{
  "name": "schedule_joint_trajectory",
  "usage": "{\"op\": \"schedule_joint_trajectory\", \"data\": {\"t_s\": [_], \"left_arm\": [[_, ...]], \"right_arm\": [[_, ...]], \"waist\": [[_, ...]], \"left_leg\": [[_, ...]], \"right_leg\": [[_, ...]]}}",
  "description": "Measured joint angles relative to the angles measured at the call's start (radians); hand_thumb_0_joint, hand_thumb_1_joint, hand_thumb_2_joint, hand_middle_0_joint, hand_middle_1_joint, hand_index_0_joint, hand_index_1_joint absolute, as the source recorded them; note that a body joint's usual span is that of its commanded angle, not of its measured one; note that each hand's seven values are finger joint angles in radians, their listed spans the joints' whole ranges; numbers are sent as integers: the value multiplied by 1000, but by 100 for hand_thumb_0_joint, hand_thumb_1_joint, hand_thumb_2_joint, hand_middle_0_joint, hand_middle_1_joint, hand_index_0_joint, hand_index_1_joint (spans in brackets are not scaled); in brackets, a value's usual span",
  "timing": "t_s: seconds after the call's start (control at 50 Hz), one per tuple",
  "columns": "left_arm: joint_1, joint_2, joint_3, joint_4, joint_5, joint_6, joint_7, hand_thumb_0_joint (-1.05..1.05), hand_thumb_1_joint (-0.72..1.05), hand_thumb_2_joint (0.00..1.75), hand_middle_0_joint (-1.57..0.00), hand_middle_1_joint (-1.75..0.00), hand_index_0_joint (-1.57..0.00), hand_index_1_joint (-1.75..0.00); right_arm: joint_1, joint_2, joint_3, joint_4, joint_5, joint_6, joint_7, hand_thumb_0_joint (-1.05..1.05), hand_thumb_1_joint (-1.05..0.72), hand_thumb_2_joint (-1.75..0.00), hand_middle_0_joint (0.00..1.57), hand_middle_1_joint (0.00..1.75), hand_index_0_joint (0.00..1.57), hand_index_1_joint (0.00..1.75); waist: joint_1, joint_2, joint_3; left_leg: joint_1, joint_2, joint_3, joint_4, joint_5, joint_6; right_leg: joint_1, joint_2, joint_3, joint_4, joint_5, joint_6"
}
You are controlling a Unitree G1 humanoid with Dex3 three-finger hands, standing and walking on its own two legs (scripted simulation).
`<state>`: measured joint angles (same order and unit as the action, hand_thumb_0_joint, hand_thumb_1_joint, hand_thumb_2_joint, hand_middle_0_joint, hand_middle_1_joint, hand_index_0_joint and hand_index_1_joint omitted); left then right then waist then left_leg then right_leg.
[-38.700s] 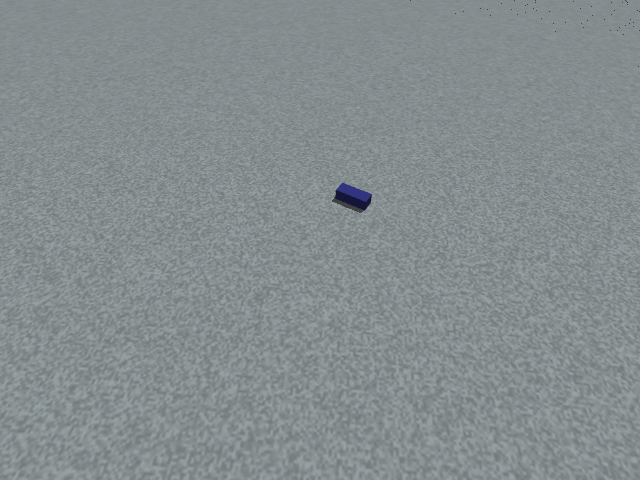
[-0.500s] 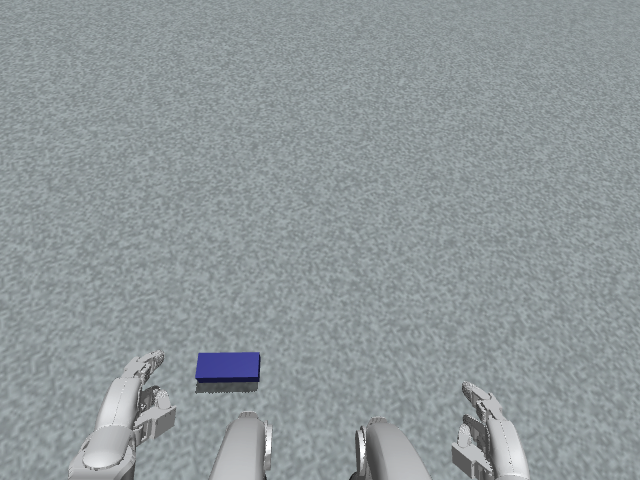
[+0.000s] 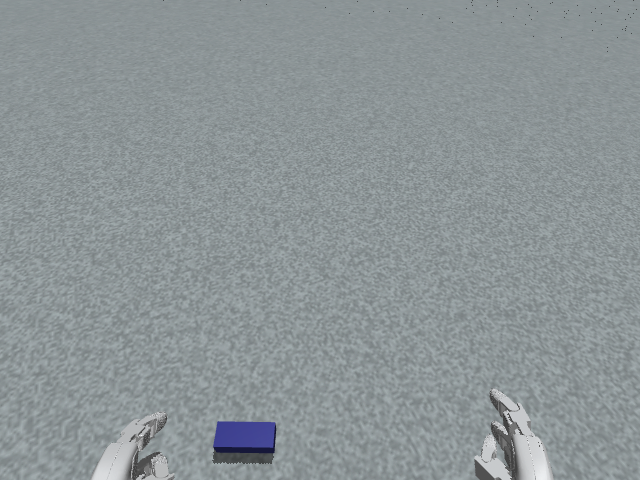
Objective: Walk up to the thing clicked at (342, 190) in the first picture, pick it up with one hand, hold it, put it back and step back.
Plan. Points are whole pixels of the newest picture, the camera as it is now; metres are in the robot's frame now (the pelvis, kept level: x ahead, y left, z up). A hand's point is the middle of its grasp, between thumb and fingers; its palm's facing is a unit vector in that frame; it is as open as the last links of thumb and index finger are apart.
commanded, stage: home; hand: left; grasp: from above
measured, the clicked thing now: (246, 437) +0.39 +0.19 -0.69
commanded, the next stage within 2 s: stand in 1.80 s
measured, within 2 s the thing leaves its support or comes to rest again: neither
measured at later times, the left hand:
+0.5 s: hand out of the picture +0.16 +0.18 -0.05, palm faces +0.05 -0.98 -0.19, open 7.4 cm
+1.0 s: hand out of the picture +0.16 +0.18 -0.05, palm faces +0.04 -0.98 -0.19, open 7.4 cm
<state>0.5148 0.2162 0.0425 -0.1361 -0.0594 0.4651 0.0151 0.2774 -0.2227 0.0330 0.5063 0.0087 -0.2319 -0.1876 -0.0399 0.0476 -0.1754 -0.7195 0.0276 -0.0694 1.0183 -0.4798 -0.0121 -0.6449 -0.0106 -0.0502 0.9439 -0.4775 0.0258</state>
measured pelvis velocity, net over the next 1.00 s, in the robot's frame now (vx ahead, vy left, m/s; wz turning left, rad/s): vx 0.00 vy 0.00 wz -0.01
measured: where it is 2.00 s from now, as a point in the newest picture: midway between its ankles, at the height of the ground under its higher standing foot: outside the picture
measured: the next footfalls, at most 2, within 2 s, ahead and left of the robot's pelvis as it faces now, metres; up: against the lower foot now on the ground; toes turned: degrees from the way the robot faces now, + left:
none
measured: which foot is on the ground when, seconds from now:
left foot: down 0.00-1.00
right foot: down 0.00-1.00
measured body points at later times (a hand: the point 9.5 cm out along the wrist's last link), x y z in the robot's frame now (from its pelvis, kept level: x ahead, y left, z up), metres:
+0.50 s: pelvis +0.00 +0.00 +0.00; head +0.01 +0.01 +0.45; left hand +0.15 +0.23 -0.03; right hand +0.15 -0.25 -0.06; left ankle +0.02 +0.12 -0.68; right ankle +0.00 -0.14 -0.68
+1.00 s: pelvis +0.00 +0.00 +0.00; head +0.01 +0.01 +0.45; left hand +0.15 +0.23 -0.03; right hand +0.15 -0.25 -0.06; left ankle +0.02 +0.12 -0.68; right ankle +0.00 -0.14 -0.68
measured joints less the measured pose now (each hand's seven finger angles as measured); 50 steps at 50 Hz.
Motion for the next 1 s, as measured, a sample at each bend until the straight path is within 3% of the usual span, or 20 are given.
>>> {"op": "schedule_joint_trajectory", "data": {"t_s": [1.0], "left_arm": [[-11, 5, -7, 7, 6, -13, -3, 1, 91, 90, -20, -30, -20, -30]], "right_arm": [[11, 3, 0, 36, -6, -14, 0, 1, -90, -90, 20, 30, 20, 30]], "waist": [[3, -4, 20]], "left_leg": [[11, 3, 6, 2, 1, -1]], "right_leg": [[6, 4, 7, 7, 2, -1]]}}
